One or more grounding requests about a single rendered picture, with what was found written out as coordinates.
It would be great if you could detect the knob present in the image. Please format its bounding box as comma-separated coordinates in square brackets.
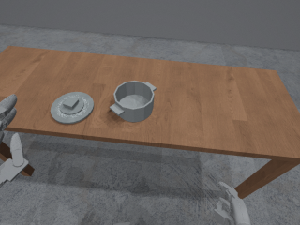
[63, 97, 79, 109]

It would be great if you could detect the lid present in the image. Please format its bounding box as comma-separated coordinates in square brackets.
[51, 92, 94, 124]

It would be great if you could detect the pot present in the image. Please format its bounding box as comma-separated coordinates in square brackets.
[110, 81, 157, 123]

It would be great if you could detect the left robot hand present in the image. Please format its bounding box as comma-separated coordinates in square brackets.
[0, 94, 29, 187]

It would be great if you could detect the right robot hand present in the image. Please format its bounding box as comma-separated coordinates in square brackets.
[214, 181, 251, 225]

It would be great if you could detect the table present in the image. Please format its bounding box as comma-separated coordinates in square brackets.
[0, 46, 300, 199]

